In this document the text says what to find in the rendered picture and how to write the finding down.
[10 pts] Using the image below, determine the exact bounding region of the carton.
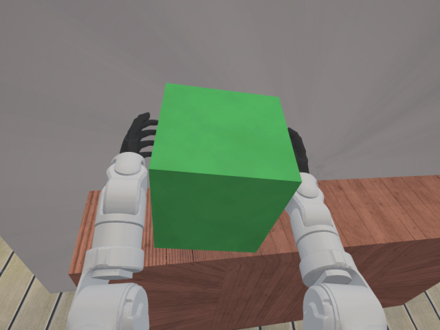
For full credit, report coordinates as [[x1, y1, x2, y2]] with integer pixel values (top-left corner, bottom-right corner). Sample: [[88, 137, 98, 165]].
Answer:
[[148, 83, 302, 252]]

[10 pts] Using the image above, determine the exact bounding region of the right robot hand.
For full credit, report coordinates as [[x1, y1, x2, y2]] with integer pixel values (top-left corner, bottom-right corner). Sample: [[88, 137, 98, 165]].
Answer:
[[287, 128, 309, 173]]

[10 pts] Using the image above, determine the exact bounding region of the right robot upper arm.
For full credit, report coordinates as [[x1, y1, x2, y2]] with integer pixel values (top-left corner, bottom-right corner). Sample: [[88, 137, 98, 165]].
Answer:
[[302, 283, 386, 330]]

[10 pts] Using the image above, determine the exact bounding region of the left robot upper arm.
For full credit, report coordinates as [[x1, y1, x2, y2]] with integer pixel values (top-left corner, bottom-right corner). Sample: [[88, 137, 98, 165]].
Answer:
[[67, 283, 149, 330]]

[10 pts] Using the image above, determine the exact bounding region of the pedestal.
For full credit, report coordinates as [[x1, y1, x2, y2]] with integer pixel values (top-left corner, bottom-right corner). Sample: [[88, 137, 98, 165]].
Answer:
[[68, 175, 440, 330]]

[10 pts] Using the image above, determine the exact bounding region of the left robot hand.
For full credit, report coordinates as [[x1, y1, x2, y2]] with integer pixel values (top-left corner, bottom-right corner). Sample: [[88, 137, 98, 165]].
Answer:
[[120, 112, 158, 158]]

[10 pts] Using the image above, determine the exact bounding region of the left robot forearm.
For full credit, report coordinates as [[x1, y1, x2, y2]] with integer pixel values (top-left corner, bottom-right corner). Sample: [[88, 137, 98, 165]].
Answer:
[[66, 152, 148, 330]]

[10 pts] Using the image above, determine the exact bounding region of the right robot forearm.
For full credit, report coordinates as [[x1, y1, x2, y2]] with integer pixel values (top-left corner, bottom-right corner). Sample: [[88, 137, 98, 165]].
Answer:
[[285, 173, 387, 330]]

